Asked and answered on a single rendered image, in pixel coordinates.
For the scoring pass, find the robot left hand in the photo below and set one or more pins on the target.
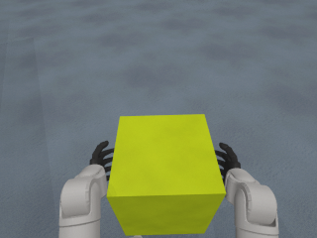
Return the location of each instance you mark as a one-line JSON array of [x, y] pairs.
[[98, 155]]

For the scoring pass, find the robot right forearm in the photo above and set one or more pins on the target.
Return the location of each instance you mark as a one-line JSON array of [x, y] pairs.
[[255, 206]]

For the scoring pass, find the robot left forearm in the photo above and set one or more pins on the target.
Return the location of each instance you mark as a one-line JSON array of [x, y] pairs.
[[80, 204]]

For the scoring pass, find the robot right hand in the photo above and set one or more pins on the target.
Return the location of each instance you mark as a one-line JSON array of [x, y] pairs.
[[231, 160]]

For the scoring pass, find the carton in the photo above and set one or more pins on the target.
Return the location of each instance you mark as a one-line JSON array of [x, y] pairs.
[[165, 178]]

